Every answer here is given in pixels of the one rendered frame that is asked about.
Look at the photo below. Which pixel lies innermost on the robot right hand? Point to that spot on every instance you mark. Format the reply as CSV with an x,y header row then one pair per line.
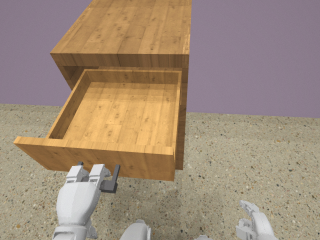
x,y
259,224

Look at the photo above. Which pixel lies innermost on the drawer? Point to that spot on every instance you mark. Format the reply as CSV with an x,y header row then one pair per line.
x,y
115,117

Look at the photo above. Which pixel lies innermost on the handle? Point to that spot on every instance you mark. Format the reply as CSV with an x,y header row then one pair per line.
x,y
106,186

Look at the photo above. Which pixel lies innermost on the robot left hand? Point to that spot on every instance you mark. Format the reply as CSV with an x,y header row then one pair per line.
x,y
77,200

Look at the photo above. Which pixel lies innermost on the robot left forearm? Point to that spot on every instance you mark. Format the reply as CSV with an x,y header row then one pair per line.
x,y
70,232

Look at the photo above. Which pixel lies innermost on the left robot thigh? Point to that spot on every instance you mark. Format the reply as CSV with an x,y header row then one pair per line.
x,y
137,231

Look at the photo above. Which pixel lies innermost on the left robot shin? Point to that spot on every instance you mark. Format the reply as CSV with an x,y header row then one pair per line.
x,y
140,221

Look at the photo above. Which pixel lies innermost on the cabinet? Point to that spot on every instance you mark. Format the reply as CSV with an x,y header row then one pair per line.
x,y
151,35

